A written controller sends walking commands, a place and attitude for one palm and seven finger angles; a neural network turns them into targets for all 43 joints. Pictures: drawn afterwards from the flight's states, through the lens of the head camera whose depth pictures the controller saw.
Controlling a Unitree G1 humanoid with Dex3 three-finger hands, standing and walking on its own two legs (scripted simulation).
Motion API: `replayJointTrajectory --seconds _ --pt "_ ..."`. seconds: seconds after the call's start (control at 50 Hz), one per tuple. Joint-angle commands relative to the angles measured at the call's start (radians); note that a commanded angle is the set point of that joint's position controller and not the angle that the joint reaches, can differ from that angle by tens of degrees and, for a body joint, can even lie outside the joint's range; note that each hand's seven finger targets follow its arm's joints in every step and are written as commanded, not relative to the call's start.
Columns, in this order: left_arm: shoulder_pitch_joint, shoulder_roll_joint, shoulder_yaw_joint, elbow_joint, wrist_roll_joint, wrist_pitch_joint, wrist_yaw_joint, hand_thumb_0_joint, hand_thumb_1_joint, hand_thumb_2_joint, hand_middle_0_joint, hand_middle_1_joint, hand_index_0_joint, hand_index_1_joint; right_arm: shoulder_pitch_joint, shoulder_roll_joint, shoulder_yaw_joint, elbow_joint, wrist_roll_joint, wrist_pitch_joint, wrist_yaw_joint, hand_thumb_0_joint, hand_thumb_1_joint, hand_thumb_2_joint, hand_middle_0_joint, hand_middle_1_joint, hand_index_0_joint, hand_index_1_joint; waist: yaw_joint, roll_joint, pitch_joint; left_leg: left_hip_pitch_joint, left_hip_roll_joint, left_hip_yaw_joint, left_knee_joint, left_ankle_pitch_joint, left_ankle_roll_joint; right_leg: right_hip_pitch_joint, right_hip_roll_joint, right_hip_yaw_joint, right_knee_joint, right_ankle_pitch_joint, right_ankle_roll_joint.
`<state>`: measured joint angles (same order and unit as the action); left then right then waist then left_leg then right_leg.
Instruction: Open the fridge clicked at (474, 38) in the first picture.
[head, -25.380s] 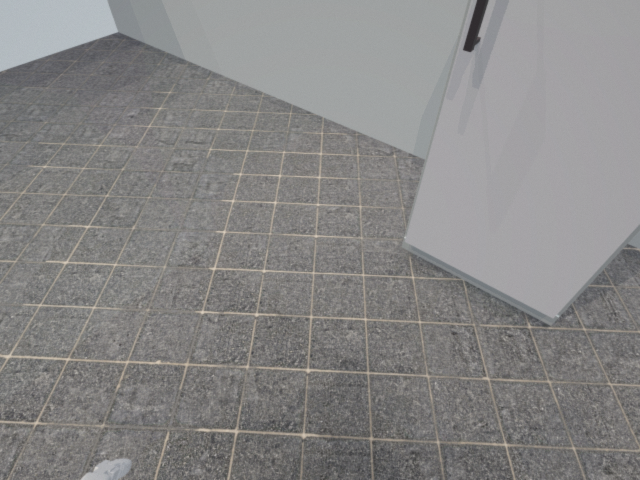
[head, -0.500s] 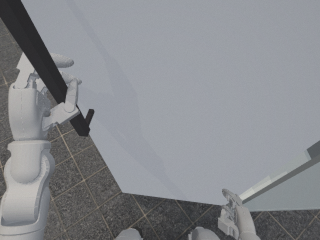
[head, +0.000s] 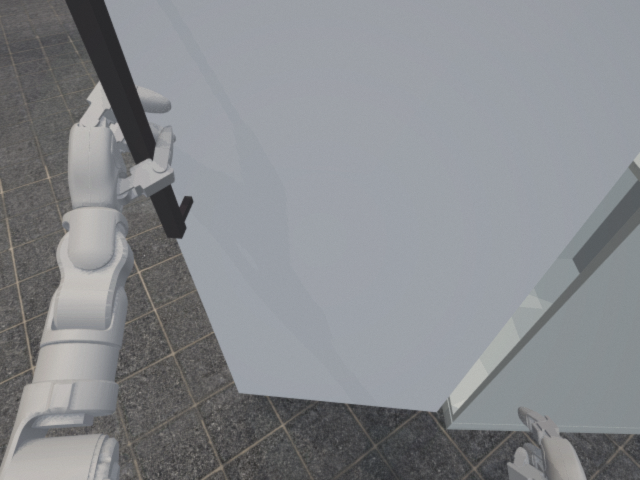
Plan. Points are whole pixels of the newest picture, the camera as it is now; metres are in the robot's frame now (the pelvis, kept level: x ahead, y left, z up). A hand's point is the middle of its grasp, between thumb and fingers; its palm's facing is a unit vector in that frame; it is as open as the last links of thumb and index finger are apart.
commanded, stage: stop walking and hold the door back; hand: left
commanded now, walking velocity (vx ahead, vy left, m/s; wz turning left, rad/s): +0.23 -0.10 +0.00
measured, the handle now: (136, 96) +0.42 +0.20 +0.27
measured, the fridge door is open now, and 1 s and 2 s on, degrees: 86 82 80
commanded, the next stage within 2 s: loosen the grip on the handle in 0.50 s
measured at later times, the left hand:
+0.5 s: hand (174, 141) +0.42 +0.18 +0.22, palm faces +0.20 -0.96 -0.19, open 5.7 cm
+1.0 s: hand (169, 155) +0.42 +0.19 +0.20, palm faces +0.19 -0.96 -0.19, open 12.9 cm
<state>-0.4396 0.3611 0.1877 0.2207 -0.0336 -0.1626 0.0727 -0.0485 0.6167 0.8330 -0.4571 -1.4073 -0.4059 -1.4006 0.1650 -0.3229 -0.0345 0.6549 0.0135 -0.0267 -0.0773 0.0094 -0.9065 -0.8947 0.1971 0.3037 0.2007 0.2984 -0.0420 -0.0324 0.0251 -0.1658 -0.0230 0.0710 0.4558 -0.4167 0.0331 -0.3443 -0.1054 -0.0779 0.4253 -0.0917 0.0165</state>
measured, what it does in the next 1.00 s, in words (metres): steps on the spot: right foot, then left foot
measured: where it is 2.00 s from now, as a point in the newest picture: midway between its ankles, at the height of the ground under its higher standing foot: outside the picture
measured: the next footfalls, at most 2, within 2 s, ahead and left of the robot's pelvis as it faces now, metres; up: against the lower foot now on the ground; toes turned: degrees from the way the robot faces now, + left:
right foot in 0.32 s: +0.03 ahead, -0.12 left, +0.00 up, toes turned -7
left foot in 0.58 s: +0.08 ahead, +0.14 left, +0.00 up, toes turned +1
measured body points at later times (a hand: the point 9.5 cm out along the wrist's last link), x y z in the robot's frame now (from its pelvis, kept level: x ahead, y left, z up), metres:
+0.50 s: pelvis -0.02 +0.00 -0.01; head +0.01 -0.01 +0.44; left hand +0.41 +0.23 +0.23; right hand +0.09 -0.27 -0.12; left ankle +0.01 +0.12 -0.71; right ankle -0.01 -0.12 -0.74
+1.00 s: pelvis -0.01 +0.01 -0.01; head +0.01 +0.01 +0.44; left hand +0.41 +0.24 +0.21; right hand +0.08 -0.24 -0.12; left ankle +0.04 +0.13 -0.74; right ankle -0.01 -0.12 -0.74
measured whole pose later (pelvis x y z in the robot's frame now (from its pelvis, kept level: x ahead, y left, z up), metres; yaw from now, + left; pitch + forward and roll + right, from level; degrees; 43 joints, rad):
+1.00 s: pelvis -0.01 +0.01 -0.01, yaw -5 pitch +2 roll +0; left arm -0.59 0.36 0.25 0.52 0.00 -0.23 0.05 0.00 -0.33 0.32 -0.42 -1.36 -0.30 -1.30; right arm 0.30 -0.22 0.02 0.71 0.03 -0.13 -0.03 0.01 -0.90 -0.89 0.20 0.30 0.21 0.30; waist -0.02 0.00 -0.02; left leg -0.36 0.06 0.09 0.55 -0.23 -0.01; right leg -0.33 -0.04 -0.03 0.57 -0.28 0.01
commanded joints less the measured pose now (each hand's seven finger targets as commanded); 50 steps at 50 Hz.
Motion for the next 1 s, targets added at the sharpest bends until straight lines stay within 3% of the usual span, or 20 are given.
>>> replayJointTrajectory --seconds 0.0,0.06,0.12,0.18,0.26,0.32,0.34,0.46,0.52,0.56,0.58,0.6,0.62,0.64,0.66,0.7,0.74,0.82,0.96,0.98 --pt "-0.59 0.185 0.07 -0.175 -0.018 -0.098 0.031 0.0 0.9 0.9 -0.45 -1.4 -0.45 -1.4 -0.063 -0.068 -0.004 -0.148 0.006 -0.059 -0.005 0.0 -0.9 -0.9 0.2 0.3 0.2 0.3 0.034 0.429 -0.186 0.096 0.389 -0.463 -0.334 -0.189 0.172 -0.178 0.11 -0.059 0.402 -0.44 0.014" --pt "-0.742 0.237 0.06 -0.04 0.023 -0.069 0.026 0.0 0.9 0.9 -0.45 -1.4 -0.45 -1.4 -0.024 -0.058 -0.007 -0.089 0.024 -0.067 -0.01 0.0 -0.9 -0.9 0.2 0.3 0.2 0.3 0.035 0.161 -0.198 0.101 0.396 -0.419 -0.219 0.077 0.199 -0.238 0.06 0.083 0.562 -0.306 0.002" --pt "-0.728 0.204 0.023 0.062 0.02 -0.029 0.006 0.0 0.9 0.9 -0.45 -1.4 -0.45 -1.4 0.017 -0.06 -0.002 -0.079 0.03 -0.058 -0.017 0.0 -0.9 -0.9 0.2 0.3 0.2 0.3 0.048 0.177 -0.187 0.123 0.308 -0.23 -0.141 0.269 0.143 -0.172 0.074 0.009 0.409 -0.281 0.008" --pt "-0.793 0.168 -0.019 0.126 0.012 -0.022 -0.012 0.0 0.9 0.9 -0.45 -1.4 -0.45 -1.4 0.039 -0.052 0.015 -0.056 0.025 -0.066 -0.021 0.0 -0.9 -0.9 0.2 0.3 0.2 0.3 0.041 0.254 -0.217 0.116 0.299 -0.202 -0.12 0.299 0.125 -0.082 0.101 -0.028 0.288 -0.273 0.006" --pt "-0.76 0.239 0.033 0.15 0.009 -0.025 -0.01 0.0 0.9 0.9 -0.45 -1.4 -0.45 -1.4 0.021 -0.052 0.024 -0.06 0.022 -0.068 -0.026 0.0 -0.9 -0.9 0.2 0.3 0.2 0.3 0.05 0.146 -0.275 -0.03 0.263 -0.153 0.022 0.328 0.069 0.221 0.102 -0.016 0.016 -0.193 -0.011" --pt "-0.666 0.362 0.139 0.138 0.011 -0.019 0.002 0.0 0.9 0.9 -0.45 -1.4 -0.45 -1.4 -0.012 -0.034 0.011 -0.09 0.023 -0.053 -0.029 0.0 -0.9 -0.9 0.2 0.3 0.2 0.3 0.071 -0.219 -0.291 -0.453 0.045 -0.027 0.525 -0.084 -0.037 0.513 -0.277 0.496 -0.092 0.109 -0.22" --pt "-0.633 0.35 0.15 0.14 0.013 -0.015 0.002 0.0 0.9 0.9 -0.45 -1.4 -0.45 -1.4 0.005 -0.039 0.004 -0.081 0.02 -0.062 -0.025 0.0 -0.9 -0.9 0.2 0.3 0.2 0.3 0.07 -0.155 -0.305 -0.469 0.068 -0.102 0.62 -0.135 -0.044 0.5 -0.321 0.444 -0.072 0.155 -0.246" --pt "-0.565 0.327 0.186 0.044 -0.007 -0.018 0.012 0.0 0.9 0.9 -0.45 -1.4 -0.45 -1.4 -0.028 -0.027 0.033 -0.069 0.006 -0.071 -0.038 0.0 -0.9 -0.9 0.2 0.3 0.2 0.3 0.057 -0.172 -0.261 -0.194 0.06 -0.011 0.224 0.065 -0.042 0.301 -0.136 0.139 -0.014 0.215 -0.136" --pt "-0.53 0.287 0.155 -0.047 -0.014 -0.038 0.013 0.0 0.9 0.9 -0.45 -1.4 -0.45 -1.4 -0.025 -0.041 0.018 -0.075 0.003 -0.071 -0.034 0.0 -0.9 -0.9 0.2 0.3 0.2 0.3 0.034 -0.023 -0.28 0.031 0.071 -0.004 -0.02 0.36 -0.044 0.207 -0.072 0.079 0.062 0.117 -0.064" --pt "-0.512 0.228 0.12 -0.117 -0.019 -0.052 0.006 0.0 0.9 0.9 -0.45 -1.4 -0.45 -1.4 -0.049 -0.07 0.001 -0.107 0.014 -0.071 -0.019 0.0 -0.9 -0.9 0.2 0.3 0.2 0.3 0.055 0.173 -0.304 0.095 0.239 -0.183 -0.025 0.613 0.023 0.118 0.058 0.029 0.143 -0.04 0.002" --pt "-1.205 0.73 0.439 0.118 0.1 -0.043 -0.025 0.0 0.9 0.9 -0.45 -1.4 -0.45 -1.4 0.011 -0.104 -0.073 -0.058 0.005 -0.118 0.01 0.0 -0.9 -0.9 0.2 0.3 0.2 0.3 0.071 -0.009 -0.256 0.025 0.188 -0.042 0.002 0.58 0.041 0.146 0.042 0.119 0.178 -0.074 -0.052" --pt "-1.152 0.6 0.394 0.36 0.101 0.009 -0.083 0.0 0.779 0.842 -0.45 -1.4 -0.45 -1.4 0.017 -0.111 -0.136 0.009 -0.047 -0.173 0.034 0.0 -0.9 -0.9 0.2 0.3 0.2 0.3 0.031 0.213 -0.436 -0.042 0.066 -0.049 -0.005 0.619 -0.047 0.061 0.075 0.066 0.129 0.104 -0.105" --pt "-0.881 0.335 0.197 0.334 0.06 0.009 -0.094 0.0 0.658 0.783 -0.45 -1.4 -0.45 -1.4 0.163 -0.095 -0.071 -0.031 -0.01 -0.176 0.036 0.0 -0.9 -0.9 0.2 0.3 0.2 0.3 -0.016 0.082 -0.464 0.064 0.068 -0.024 0.05 0.644 -0.085 0.041 0.096 0.001 0.137 0.132 -0.084" --pt "-0.683 0.164 0.138 0.326 0.041 0.006 -0.127 0.0 0.538 0.725 -0.45 -1.4 -0.45 -1.4 0.145 -0.066 -0.053 -0.034 0.008 -0.164 0.043 0.0 -0.9 -0.9 0.2 0.3 0.2 0.3 0.043 0.134 -0.468 0.075 0.07 -0.04 0.054 0.689 -0.083 0.047 0.097 0.015 0.122 0.142 -0.063" --pt "-0.633 0.267 0.259 0.263 -0.012 -0.024 -0.123 0.0 0.417 0.667 -0.45 -1.4 -0.45 -1.4 0.104 -0.091 -0.057 -0.032 0.003 -0.162 0.043 0.0 -0.9 -0.9 0.2 0.3 0.2 0.3 0.071 0.099 -0.448 0.093 0.073 -0.051 0.049 0.638 -0.073 0.067 0.101 0.015 0.1 0.123 -0.052" --pt "-0.511 0.219 0.24 0.155 -0.034 -0.069 -0.091 0.0 0.175 0.55 -0.45 -1.4 -0.45 -1.4 0.057 -0.072 -0.043 -0.076 -0.007 -0.166 0.051 0.0 -0.9 -0.9 0.2 0.3 0.2 0.3 0.096 0.105 -0.438 0.085 0.073 -0.032 0.039 0.592 -0.058 0.116 0.102 0.019 0.086 0.106 -0.058" --pt "-0.516 0.124 0.121 0.104 -0.009 -0.103 -0.066 0.0 -0.067 0.433 -0.45 -1.4 -0.45 -1.4 0.056 -0.057 -0.032 -0.092 0.004 -0.162 0.065 0.0 -0.9 -0.9 0.2 0.3 0.2 0.3 0.067 0.081 -0.357 0.036 0.076 -0.026 0.024 0.464 -0.044 0.051 0.107 0.02 0.076 0.022 -0.055" --pt "-0.539 0.176 0.107 0.088 0.036 -0.136 -0.015 0.0 -0.55 0.2 -0.423 -1.367 -0.423 -1.367 0.046 -0.069 -0.026 -0.116 0.012 -0.154 0.063 0.0 -0.9 -0.9 0.2 0.3 0.2 0.3 0.04 0.012 -0.252 -0.048 0.081 -0.04 -0.018 0.189 -0.025 -0.009 0.108 0.033 0.05 -0.164 -0.047" --pt "-0.644 0.192 0.075 0.07 0.014 -0.129 -0.033 0.0 -0.55 0.2 -0.33 -1.25 -0.33 -1.25 0.05 -0.062 -0.009 -0.081 0.018 -0.168 0.023 0.0 -0.9 -0.9 0.2 0.3 0.2 0.3 0.01 0.046 -0.272 -0.039 0.059 -0.037 -0.007 0.081 -0.013 -0.016 0.106 0.062 0.021 -0.231 -0.04" --pt "-0.616 0.341 0.214 0.071 0.005 -0.134 -0.033 0.0 -0.55 0.2 -0.317 -1.233 -0.317 -1.233 0.064 -0.076 -0.014 -0.069 0.012 -0.165 0.014 0.0 -0.9 -0.9 0.2 0.3 0.2 0.3 0.037 0.029 -0.316 -0.045 0.058 -0.03 0.001 0.126 -0.011 0.033 0.105 0.07 0.016 -0.211 -0.04"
